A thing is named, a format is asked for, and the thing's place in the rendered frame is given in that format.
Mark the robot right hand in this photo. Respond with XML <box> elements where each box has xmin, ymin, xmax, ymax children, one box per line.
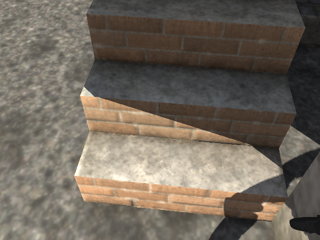
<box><xmin>289</xmin><ymin>215</ymin><xmax>320</xmax><ymax>235</ymax></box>

